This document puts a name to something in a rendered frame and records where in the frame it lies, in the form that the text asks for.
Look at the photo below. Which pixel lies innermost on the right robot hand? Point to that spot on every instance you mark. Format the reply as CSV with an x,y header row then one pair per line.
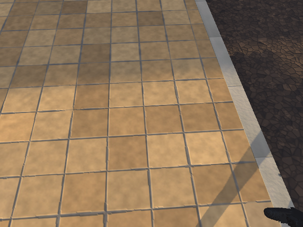
x,y
292,217

